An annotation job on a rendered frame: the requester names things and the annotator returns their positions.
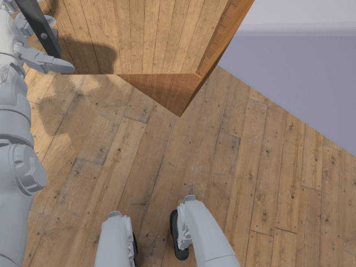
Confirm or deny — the cupboard door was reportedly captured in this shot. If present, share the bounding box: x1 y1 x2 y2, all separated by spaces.
38 0 228 75

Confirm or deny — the right robot thigh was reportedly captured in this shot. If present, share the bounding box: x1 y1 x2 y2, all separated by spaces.
177 200 241 267

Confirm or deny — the robot left forearm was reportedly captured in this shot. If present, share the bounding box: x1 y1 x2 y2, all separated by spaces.
0 53 34 150

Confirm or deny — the robot right shin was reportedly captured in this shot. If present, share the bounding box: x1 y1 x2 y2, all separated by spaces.
177 195 196 249

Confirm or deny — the handle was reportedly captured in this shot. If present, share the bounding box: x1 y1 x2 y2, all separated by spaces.
15 0 61 58

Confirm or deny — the robot left upper arm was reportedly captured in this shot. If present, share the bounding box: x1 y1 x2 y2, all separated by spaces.
0 144 47 267

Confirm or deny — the left robot hand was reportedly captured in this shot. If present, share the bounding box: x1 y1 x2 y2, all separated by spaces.
0 0 75 74

